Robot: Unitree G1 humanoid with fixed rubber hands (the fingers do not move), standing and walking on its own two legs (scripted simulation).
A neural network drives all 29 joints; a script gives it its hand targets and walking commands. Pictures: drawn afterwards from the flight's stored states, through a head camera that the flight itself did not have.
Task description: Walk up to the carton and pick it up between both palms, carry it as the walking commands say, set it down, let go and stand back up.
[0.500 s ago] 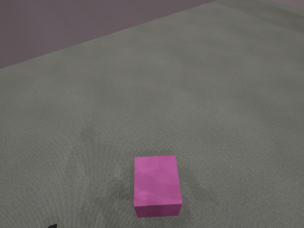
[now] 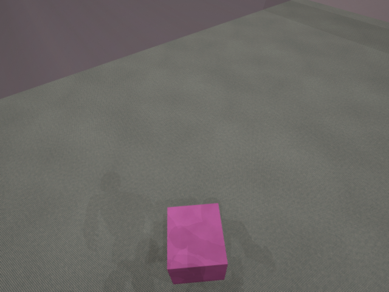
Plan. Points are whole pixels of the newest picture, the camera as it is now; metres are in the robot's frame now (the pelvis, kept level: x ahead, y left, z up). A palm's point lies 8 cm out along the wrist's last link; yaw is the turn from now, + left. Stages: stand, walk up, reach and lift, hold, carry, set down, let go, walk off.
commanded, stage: walk up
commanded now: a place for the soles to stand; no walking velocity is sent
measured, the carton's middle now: (195, 243) +0.48 +0.03 -0.65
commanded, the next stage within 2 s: stand in 1.22 s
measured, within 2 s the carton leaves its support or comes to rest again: neither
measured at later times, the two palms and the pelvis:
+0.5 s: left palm out of the picture +0.12 +0.32 -0.11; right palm out of the picture +0.13 -0.28 -0.11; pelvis +0.03 +0.02 +0.01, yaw +2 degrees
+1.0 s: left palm out of the picture +0.12 +0.33 -0.11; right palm out of the picture +0.16 -0.27 -0.11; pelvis +0.05 +0.03 +0.01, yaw +3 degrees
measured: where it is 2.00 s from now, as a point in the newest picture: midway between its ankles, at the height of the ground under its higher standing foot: outside the picture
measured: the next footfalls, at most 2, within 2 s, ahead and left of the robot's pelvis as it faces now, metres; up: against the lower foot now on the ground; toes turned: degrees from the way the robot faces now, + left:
none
